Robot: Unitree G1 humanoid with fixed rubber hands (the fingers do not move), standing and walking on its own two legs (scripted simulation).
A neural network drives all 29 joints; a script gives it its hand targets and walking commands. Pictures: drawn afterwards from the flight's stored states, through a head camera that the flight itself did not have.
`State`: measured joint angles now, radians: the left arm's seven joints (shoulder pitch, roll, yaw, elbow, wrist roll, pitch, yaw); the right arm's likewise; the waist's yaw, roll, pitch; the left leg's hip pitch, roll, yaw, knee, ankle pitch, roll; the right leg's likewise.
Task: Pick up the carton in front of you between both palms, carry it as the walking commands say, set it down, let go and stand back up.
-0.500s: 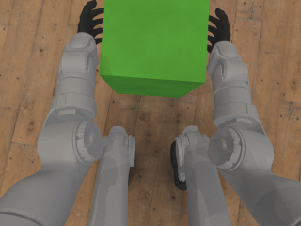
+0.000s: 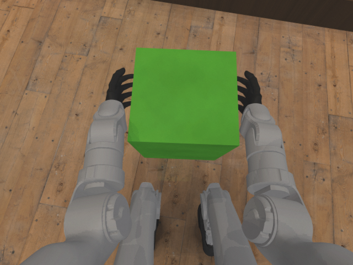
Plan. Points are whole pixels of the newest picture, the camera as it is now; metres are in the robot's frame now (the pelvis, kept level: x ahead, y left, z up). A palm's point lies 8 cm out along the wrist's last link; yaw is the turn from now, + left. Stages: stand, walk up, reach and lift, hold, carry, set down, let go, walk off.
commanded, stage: reach and lift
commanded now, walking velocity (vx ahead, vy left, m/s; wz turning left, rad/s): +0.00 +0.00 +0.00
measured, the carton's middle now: (182, 113) +0.45 +0.00 -0.11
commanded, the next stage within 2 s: hold in 1.88 s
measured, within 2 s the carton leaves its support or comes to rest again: neither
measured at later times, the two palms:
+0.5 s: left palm (91, 95) +0.39 +0.15 +0.11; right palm (294, 94) +0.39 -0.15 +0.12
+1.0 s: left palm (47, 83) +0.35 +0.15 +0.22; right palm out of the picture +0.36 -0.15 +0.22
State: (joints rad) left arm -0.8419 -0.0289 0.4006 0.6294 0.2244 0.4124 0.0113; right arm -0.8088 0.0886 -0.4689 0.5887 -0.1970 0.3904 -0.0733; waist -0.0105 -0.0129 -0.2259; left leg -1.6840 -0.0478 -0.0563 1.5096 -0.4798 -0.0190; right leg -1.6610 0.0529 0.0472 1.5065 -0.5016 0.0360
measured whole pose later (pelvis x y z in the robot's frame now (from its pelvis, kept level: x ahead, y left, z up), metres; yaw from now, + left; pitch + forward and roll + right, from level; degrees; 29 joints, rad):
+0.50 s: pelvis +0.04 -0.01 +0.14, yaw +1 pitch +19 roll +0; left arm -0.47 -0.12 0.35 0.53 0.23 0.40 0.01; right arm -0.47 0.15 -0.38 0.54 -0.22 0.38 -0.04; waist 0.00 -0.02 -0.17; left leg -0.91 -0.03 -0.06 0.95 -0.37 -0.01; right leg -0.90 0.04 0.06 0.96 -0.39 0.01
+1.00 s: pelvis +0.06 -0.01 +0.20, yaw +1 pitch -4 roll +0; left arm -0.32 -0.17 0.31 0.40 0.30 0.61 -0.02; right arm -0.33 0.17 -0.33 0.43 -0.30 0.59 0.00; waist 0.00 -0.01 -0.01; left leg -0.20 -0.02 -0.07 0.48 -0.22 -0.01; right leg -0.19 0.02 0.07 0.49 -0.24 0.00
